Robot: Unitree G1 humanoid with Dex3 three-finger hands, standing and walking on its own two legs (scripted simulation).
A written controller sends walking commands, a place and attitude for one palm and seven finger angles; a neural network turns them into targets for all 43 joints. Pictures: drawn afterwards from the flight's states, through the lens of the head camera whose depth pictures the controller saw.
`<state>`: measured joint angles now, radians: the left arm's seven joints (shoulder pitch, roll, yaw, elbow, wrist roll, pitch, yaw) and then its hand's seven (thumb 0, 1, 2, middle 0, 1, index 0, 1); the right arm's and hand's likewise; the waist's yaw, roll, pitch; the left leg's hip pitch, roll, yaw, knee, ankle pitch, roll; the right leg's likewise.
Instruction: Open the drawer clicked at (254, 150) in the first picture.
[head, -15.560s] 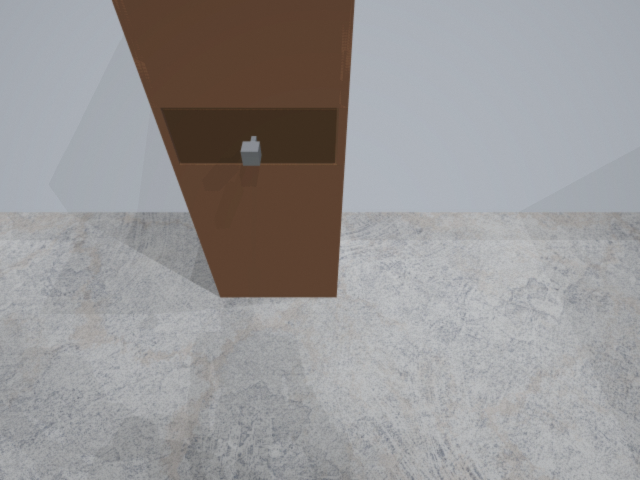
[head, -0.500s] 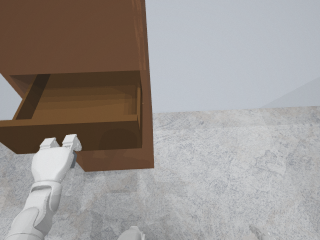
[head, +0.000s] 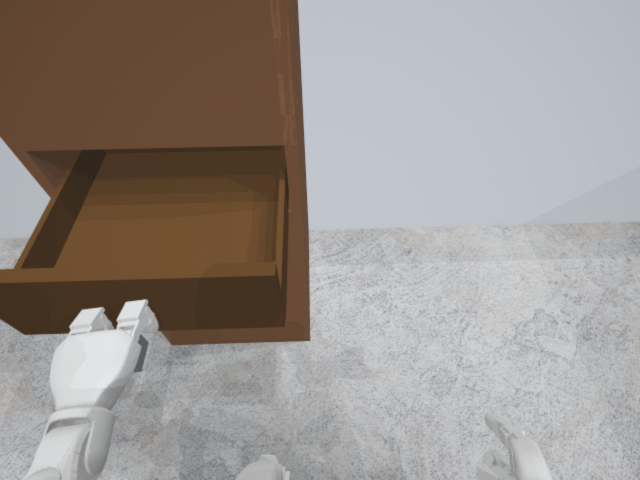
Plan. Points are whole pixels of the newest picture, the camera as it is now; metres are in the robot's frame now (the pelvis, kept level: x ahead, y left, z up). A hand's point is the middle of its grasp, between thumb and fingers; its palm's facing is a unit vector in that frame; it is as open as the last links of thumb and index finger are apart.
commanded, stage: pull the drawer open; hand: left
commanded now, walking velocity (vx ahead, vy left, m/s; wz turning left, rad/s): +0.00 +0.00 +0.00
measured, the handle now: (128, 336) +0.29 +0.27 +0.00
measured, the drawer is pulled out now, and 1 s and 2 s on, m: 0.23 0.30 0.29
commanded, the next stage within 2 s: open the thumb to release the handle in 0.64 s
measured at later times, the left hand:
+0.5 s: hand (105, 428) +0.18 +0.27 -0.02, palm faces -0.04 -0.04 -1.00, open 7.6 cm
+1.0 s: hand (107, 428) +0.18 +0.26 -0.02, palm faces +0.03 -0.03 -1.00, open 7.9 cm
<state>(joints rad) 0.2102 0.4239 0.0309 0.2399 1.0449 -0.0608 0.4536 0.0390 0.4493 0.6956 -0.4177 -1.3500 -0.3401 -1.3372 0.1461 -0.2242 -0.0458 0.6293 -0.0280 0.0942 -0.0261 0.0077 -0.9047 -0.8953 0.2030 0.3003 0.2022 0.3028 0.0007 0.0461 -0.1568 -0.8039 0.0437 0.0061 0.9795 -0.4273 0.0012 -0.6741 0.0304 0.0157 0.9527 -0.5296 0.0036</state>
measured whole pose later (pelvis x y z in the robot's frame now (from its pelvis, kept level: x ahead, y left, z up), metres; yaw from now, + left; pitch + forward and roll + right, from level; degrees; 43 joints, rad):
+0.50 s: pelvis +0.00 -0.01 -0.01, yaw +1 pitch +14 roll -1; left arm 0.46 0.42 0.04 0.04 1.04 -0.08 0.50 0.04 0.46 0.68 -0.42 -1.35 -0.33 -1.34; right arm 0.11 -0.21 -0.04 0.59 -0.05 0.10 0.00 0.01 -0.91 -0.90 0.20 0.30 0.20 0.30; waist 0.03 0.05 -0.16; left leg -0.84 0.04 0.00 1.04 -0.46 -0.01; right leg -0.71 0.03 0.01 1.03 -0.57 0.00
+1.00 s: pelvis -0.01 -0.01 -0.02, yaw +1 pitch +15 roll -1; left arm 0.39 0.40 0.04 0.05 1.05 -0.07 0.53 0.02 0.35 0.67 -0.39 -1.31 -0.40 -1.32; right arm 0.11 -0.23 -0.05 0.63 -0.05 0.10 -0.03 0.01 -0.91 -0.90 0.20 0.30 0.20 0.30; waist 0.05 0.06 -0.16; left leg -0.90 0.03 -0.02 1.09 -0.45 -0.01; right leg -0.77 0.02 -0.01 1.09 -0.58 -0.01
